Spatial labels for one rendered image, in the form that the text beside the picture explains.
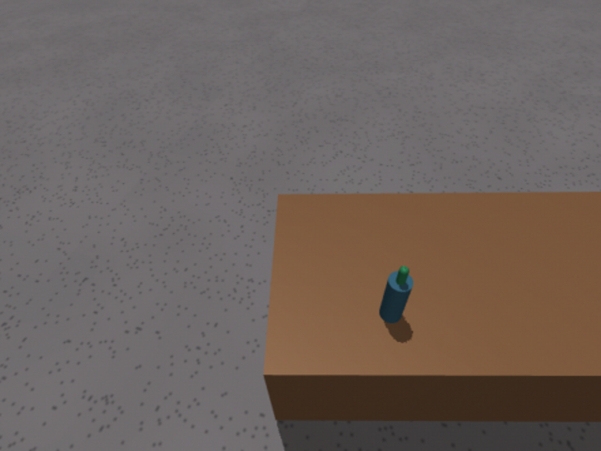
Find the bottle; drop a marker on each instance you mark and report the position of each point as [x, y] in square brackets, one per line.
[396, 294]

